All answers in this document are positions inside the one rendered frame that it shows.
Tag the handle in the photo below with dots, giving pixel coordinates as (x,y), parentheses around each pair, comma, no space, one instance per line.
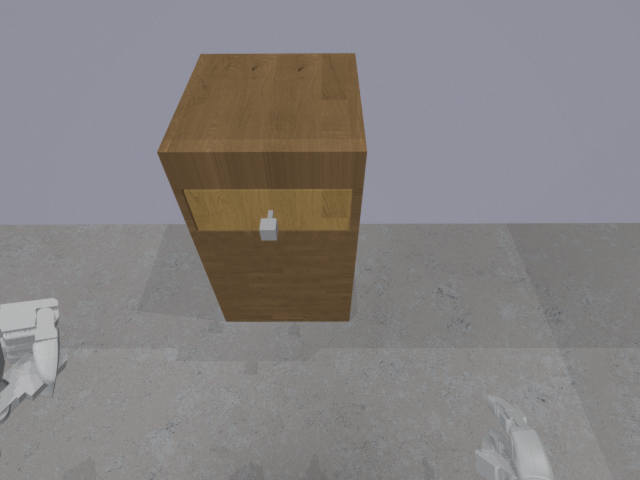
(269,227)

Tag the cabinet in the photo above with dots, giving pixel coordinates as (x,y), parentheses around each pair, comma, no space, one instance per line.
(272,121)

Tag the drawer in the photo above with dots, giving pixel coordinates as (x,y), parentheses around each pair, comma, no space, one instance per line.
(295,209)

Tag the robot right hand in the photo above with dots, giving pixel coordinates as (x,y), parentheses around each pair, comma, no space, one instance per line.
(522,455)

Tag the robot left hand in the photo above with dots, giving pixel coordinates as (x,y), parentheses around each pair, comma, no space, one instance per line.
(29,337)

